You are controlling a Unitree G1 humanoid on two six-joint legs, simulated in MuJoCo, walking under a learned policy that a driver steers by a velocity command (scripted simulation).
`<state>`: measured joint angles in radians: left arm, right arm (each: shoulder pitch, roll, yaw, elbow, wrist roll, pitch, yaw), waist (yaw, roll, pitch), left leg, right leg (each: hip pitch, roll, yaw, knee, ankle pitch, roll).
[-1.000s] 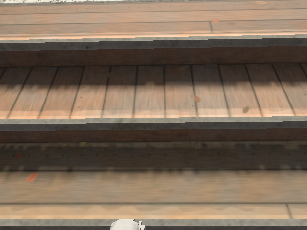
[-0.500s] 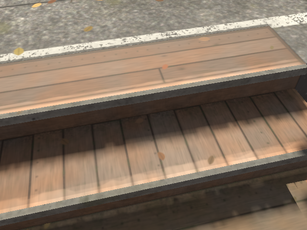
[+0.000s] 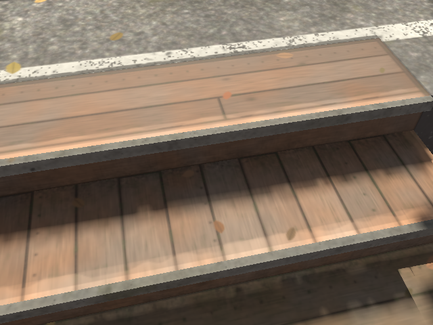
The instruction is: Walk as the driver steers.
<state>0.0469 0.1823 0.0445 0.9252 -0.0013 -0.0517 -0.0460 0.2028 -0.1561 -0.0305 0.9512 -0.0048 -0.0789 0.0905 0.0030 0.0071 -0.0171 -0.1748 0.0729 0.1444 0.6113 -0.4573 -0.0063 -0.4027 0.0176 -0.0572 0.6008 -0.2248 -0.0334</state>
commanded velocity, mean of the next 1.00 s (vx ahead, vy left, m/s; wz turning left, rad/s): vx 0.11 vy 0.00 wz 0.03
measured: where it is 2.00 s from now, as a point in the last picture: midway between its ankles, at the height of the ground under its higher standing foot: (251, 221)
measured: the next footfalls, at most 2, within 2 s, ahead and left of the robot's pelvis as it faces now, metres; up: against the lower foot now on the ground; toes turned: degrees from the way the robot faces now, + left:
right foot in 1.02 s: +0.34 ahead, -0.24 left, +0.15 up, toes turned -4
left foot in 1.72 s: +0.64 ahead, +0.05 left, +0.29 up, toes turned +23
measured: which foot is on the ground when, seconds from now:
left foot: down 0.00-1.00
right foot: down 0.00-0.64, up 0.66-1.00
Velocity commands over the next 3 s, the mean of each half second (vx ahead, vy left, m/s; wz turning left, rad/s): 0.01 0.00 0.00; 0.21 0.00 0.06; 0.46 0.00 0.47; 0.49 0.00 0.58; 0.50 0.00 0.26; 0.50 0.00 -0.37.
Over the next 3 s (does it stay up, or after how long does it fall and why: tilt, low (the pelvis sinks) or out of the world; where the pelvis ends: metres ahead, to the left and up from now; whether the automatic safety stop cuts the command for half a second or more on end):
stays up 1.15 0.26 0.46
